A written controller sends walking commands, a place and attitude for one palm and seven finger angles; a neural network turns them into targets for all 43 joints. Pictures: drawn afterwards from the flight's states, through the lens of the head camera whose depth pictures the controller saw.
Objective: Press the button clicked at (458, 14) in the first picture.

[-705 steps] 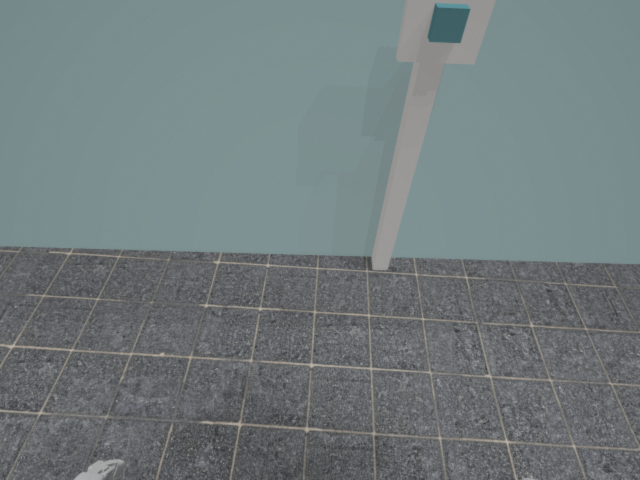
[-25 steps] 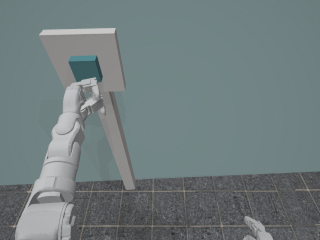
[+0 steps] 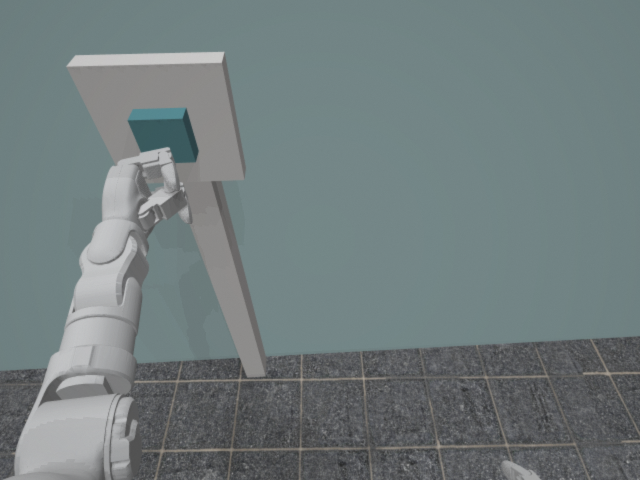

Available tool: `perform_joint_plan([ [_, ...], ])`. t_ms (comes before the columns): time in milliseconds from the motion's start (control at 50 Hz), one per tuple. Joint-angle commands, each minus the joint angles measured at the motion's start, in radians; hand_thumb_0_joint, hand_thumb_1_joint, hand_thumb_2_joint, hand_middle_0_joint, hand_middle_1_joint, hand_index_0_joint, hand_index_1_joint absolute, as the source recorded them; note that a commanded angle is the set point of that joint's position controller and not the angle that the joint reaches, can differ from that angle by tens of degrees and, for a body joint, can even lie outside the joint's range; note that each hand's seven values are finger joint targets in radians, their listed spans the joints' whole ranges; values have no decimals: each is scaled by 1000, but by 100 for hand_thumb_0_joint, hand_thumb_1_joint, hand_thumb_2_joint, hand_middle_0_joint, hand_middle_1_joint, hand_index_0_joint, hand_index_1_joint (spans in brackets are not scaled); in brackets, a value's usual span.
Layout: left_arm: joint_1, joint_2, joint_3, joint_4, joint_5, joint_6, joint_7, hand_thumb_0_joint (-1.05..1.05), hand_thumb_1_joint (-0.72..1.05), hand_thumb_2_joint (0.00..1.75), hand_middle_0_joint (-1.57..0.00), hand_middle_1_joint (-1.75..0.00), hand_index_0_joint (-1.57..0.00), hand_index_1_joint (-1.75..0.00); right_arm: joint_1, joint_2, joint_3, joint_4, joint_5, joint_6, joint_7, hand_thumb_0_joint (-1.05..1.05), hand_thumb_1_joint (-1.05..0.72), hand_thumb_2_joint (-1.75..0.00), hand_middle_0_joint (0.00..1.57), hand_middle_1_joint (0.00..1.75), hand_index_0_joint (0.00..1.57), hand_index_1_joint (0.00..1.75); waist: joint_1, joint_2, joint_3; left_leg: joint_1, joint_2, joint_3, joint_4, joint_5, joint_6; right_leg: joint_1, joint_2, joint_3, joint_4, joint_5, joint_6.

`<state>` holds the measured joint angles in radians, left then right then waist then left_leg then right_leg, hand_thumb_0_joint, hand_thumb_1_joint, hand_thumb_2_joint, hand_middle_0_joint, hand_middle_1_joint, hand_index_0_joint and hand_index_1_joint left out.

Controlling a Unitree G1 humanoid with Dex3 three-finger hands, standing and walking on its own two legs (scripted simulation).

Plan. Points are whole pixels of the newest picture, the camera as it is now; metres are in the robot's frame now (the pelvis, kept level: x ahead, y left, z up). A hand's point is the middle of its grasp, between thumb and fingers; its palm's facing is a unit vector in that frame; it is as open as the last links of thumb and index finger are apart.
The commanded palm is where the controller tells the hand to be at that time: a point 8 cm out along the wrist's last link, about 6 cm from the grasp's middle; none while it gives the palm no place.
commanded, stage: press the button with the knuckle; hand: left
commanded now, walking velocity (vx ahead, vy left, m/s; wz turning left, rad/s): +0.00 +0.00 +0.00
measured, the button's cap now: (166, 135) +0.50 +0.22 +0.18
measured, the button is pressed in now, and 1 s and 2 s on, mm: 0 10 0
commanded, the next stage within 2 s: hold the button down briefly in 0.76 s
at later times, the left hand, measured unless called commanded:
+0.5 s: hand (183, 181) +0.45 +0.19 +0.15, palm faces +0.10 -1.00 +0.01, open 3.0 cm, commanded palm +0.44 +0.24 +0.15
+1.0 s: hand (184, 175) +0.46 +0.19 +0.15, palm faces +0.09 -1.00 -0.01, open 3.0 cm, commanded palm +0.47 +0.23 +0.15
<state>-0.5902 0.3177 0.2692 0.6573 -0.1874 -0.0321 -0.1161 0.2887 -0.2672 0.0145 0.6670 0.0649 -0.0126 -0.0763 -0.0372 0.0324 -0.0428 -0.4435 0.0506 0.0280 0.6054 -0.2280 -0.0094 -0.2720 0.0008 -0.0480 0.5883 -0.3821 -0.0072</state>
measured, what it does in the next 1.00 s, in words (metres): stands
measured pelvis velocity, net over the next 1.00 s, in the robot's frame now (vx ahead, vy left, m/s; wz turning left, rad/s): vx -0.03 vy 0.00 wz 0.01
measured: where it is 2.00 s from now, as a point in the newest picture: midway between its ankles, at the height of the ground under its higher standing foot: outside the picture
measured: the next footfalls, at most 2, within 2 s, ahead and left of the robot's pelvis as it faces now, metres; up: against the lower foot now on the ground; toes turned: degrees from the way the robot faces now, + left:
none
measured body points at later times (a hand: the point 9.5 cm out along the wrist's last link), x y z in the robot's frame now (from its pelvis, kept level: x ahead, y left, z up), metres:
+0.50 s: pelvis -0.01 +0.01 +0.00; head +0.03 +0.00 +0.44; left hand +0.44 +0.25 +0.15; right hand +0.06 -0.26 -0.12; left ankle +0.05 +0.13 -0.73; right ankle -0.05 -0.11 -0.73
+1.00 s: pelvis -0.03 +0.00 -0.01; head +0.02 +0.01 +0.43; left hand +0.45 +0.25 +0.15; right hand -0.01 -0.27 -0.13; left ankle +0.05 +0.13 -0.73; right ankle -0.05 -0.11 -0.73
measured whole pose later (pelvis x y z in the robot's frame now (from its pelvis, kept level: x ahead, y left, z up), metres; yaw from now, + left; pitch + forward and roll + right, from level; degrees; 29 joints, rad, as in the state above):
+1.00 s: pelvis -0.03 +0.00 -0.01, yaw +1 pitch +8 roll -2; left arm -1.00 0.46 0.28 1.21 -0.12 -0.22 -0.12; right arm 0.39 -0.28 0.03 0.73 0.04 -0.07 -0.06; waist -0.12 0.03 -0.04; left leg -0.65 0.06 -0.01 0.70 -0.21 0.00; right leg -0.47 0.01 -0.08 0.69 -0.37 -0.01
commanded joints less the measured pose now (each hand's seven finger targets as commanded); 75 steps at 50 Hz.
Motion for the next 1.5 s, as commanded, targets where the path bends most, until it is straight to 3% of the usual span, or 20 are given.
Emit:
perform_joint_plan([
  [0, -476, 244, 62, -142, -2, -74, 3, 0, 90, 90, -130, -150, -130, -150, -3, -135, -50, -120, -6, -39, -4, 0, -90, -90, 20, 30, 20, 30, -19, -30, -279, 282, -45, -17, -23, 173, 52, -100, 27, 23, -89, 348, 2],
  [40, -509, 247, 59, -159, 3, -88, 2, 0, 90, 90, -130, -150, -130, -150, -1, -133, -50, -127, -7, -37, -1, 0, -90, -90, 20, 30, 20, 30, -15, 24, -299, 303, -46, -19, -20, 184, 48, -106, 29, 23, -83, 347, -4],
  [120, -506, 235, 61, -142, 1, -108, 3, 0, 90, 90, -130, -150, -130, -150, 12, -135, -55, -131, -10, -36, 5, 0, -90, -90, 20, 30, 20, 30, -18, -4, -332, 310, -44, -19, -11, 210, 50, -98, 33, 22, -74, 377, -2],
  [180, -564, 221, 36, -89, 9, -108, 2, 0, 90, 90, -130, -150, -130, -150, 27, -137, -52, -122, -10, -31, 5, 0, -90, -90, 20, 30, 20, 30, -40, -25, -283, 284, -41, -23, -9, 177, 51, -132, 35, 17, -77, 338, -1],
  [260, -633, 251, 50, -56, 22, -124, 7, 0, 90, 90, -130, -150, -130, -150, 42, -140, -55, -111, -13, -30, 6, 0, -90, -90, 20, 30, 20, 30, -43, 28, -310, 304, -39, -27, -4, 174, 47, -158, 34, 22, -74, 316, -4],
  [300, -653, 279, 75, -24, 24, -139, 10, 0, 90, 90, -130, -150, -130, -150, 61, -144, -57, -100, -16, -31, 8, 0, -90, -90, 20, 30, 20, 30, -47, -15, -321, 293, -35, -32, 0, 177, 49, -155, 37, 19, -69, 318, -2],
  [340, -640, 275, 77, -5, 25, -148, 4, 0, 90, 90, -130, -150, -130, -150, 65, -143, -59, -102, -17, -31, 10, 0, -90, -90, 20, 30, 20, 30, -41, 6, -328, 292, -37, -27, 5, 184, 48, -153, 37, 22, -65, 329, -3],
  [520, -838, 236, 18, 84, 43, -194, 15, 0, 90, 90, -130, -150, -130, -150, 107, -148, -62, -61, -23, -40, 11, 0, -90, -90, 20, 30, 20, 30, -95, 42, -311, 310, -29, -52, 12, 107, 45, -264, 41, 16, -68, 210, -2],
  [560, -877, 255, 27, 136, 47, -203, 21, 0, 90, 90, -130, -150, -130, -150, 124, -155, -61, -45, -27, -45, 10, 0, -90, -90, 20, 30, 20, 30, -107, 6, -288, 286, -27, -63, 7, 66, 43, -284, 42, 12, -69, 171, -1],
  [620, -917, 239, 10, 151, 53, -227, 26, 0, 90, 90, -130, -150, -130, -150, 132, -154, -62, -40, -30, -54, 13, 0, -90, -90, 20, 30, 20, 30, -111, 38, -328, 299, -27, -66, 13, 54, 41, -297, 42, 14, -58, 155, -2],
  [680, -954, 267, 19, 220, 55, -234, 29, 0, 90, 90, -130, -150, -130, -150, 153, -164, -57, -24, -34, -62, 12, 0, -90, -90, 20, 30, 20, 30, -132, -13, -292, 246, -28, -67, 15, 2, 47, -309, 42, 19, -66, 123, 3],
  [820, -1027, 327, 24, 284, 62, -247, 20, 0, 90, 90, -130, -150, -130, -150, 178, -175, -52, -18, -31, -75, 7, 0, -90, -90, 20, 30, 20, 30, -152, 28, -302, 201, -25, -67, 17, -76, 44, -338, 38, 31, -63, 65, 8],
  [880, -1031, 335, 27, 317, 56, -246, 16, 0, 90, 90, -130, -150, -130, -150, 188, -178, -51, -15, -29, -83, 3, 0, -90, -90, 20, 30, 20, 30, -163, -4, -284, 170, -25, -70, 17, -119, 48, -342, 40, 35, -69, 36, 10],
  [1000, -1060, 334, 9, 311, 60, -250, 18, 0, 90, 90, -130, -150, -130, -150, 197, -180, -50, -16, -27, -96, 3, 0, -90, -90, 20, 30, 20, 30, -168, 55, -283, 162, -22, -70, 11, -159, 44, -369, 38, 32, -65, 3, 11],
  [1080, -1051, 364, 34, 331, 54, -242, 22, 0, 90, 90, -130, -150, -130, -150, 210, -189, -49, -12, -30, -105, 1, 0, -90, -90, 20, 30, 20, 30, -167, 13, -293, 137, -20, -73, 11, -178, 46, -356, 39, 34, -63, -13, 12],
  [1120, -1066, 355, 18, 322, 59, -242, 22, 0, 90, 90, -130, -150, -130, -150, 210, -186, -49, -9, -28, -108, 2, 0, -90, -90, 20, 30, 20, 30, -169, 59, -288, 152, -18, -75, 8, -184, 42, -377, 38, 32, -62, -16, 11],
  [1180, -1052, 330, 12, 327, 60, -239, 28, 0, 90, 90, -130, -150, -130, -150, 213, -184, -48, -14, -33, -114, 4, 0, -90, -90, 20, 30, 20, 30, -168, 44, -272, 139, -21, -81, 6, -201, 41, -381, 40, 25, -56, -24, 8],
  [1240, -1037, 372, 54, 308, 63, -242, 28, 0, 90, 90, -130, -150, -130, -150, 214, -185, -54, -18, -36, -115, 9, 0, -90, -90, 20, 30, 20, 30, -149, 39, -331, 157, -23, -78, 17, -162, 43, -354, 40, 26, -49, -3, 9],
  [1460, -855, 285, 39, 169, 52, -241, 15, 0, 90, 90, -130, -150, -130, -150, 154, -162, -57, -75, -28, -107, 19, 0, -90, -90, 20, 30, 20, 30, -91, 59, -301, 193, -24, -67, 8, -120, 40, -330, 48, 8, -41, 29, -1],
  [1480, -834, 292, 55, 172, 48, -237, 19, 0, 90, 90, -130, -150, -130, -150, 153, -162, -57, -76, -30, -106, 18, 0, -90, -90, 20, 30, 20, 30, -87, 26, -303, 193, -23, -70, 11, -108, 43, -316, 50, 6, -39, 37, -3],
])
